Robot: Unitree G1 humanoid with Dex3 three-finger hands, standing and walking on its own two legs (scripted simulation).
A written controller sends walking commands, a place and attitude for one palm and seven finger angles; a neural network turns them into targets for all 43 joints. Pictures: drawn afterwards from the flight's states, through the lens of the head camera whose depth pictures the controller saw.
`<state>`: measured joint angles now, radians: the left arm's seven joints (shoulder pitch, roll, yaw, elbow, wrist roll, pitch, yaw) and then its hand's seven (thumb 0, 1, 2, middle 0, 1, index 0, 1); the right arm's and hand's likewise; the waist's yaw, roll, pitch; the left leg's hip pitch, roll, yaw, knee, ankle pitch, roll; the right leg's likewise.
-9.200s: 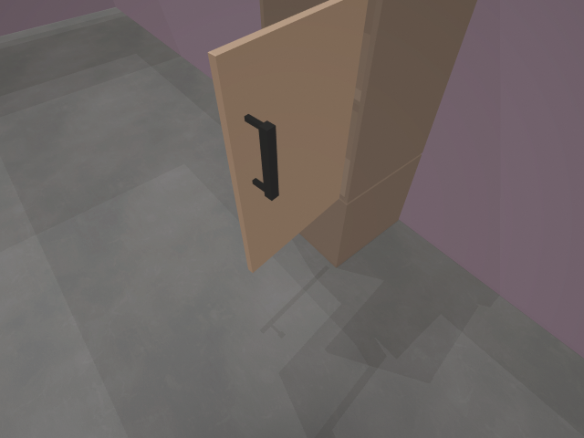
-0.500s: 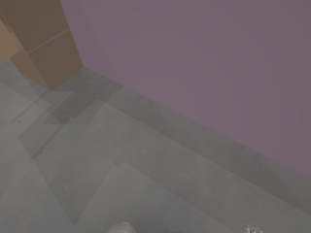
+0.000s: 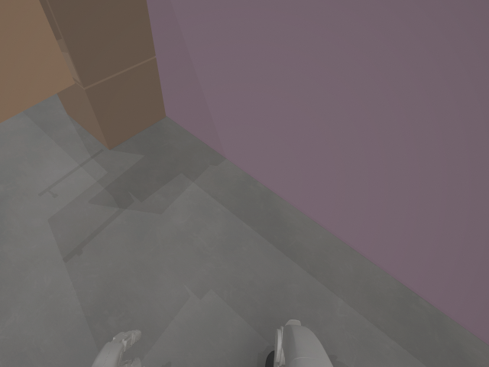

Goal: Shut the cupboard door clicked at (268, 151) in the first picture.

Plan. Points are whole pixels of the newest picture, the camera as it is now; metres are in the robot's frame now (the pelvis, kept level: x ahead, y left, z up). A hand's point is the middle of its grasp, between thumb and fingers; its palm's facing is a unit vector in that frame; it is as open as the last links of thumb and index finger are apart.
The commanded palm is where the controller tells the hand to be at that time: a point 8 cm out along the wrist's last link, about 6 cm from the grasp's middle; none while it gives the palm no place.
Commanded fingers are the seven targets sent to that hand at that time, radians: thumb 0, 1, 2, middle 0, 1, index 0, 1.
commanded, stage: walk to a spot facing it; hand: left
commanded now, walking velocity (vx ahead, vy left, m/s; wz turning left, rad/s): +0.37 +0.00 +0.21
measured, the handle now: out of the picture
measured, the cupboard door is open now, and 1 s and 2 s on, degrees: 97 97 97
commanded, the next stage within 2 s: turn to face it in 1.20 s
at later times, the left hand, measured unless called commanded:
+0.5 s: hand (162, 350) +0.17 +0.15 -0.17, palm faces +0.23 -0.95 -0.23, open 7.2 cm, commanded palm none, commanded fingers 0.00 0.90 0.90 -0.20 -0.30 -0.20 -0.30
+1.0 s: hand (132, 228) +0.43 +0.26 -0.17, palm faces +0.25 -0.95 -0.16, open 7.3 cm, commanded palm none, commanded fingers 0.00 0.90 0.90 -0.20 -0.30 -0.20 -0.30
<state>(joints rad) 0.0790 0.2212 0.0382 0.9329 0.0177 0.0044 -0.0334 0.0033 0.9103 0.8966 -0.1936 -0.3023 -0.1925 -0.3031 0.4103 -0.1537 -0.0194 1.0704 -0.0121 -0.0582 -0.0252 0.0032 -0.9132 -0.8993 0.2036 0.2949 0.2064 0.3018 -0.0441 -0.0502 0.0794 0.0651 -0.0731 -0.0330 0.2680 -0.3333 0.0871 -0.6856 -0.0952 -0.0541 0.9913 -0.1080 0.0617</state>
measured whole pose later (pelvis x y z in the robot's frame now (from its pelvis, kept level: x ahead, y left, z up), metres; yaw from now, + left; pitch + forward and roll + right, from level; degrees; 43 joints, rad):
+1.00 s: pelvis +0.43 +0.07 +0.01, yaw +12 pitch -1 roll +0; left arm 0.23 0.19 0.07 1.05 0.03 -0.01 -0.01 0.03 0.95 0.90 -0.20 -0.30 -0.19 -0.30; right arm 0.29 -0.18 -0.05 1.07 -0.01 -0.09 -0.03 -0.03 -0.96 -0.90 0.20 0.29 0.21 0.30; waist 0.01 -0.05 0.05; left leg -0.09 -0.06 0.15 0.32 -0.23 0.11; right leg -0.63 -0.14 -0.03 1.07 -0.15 0.03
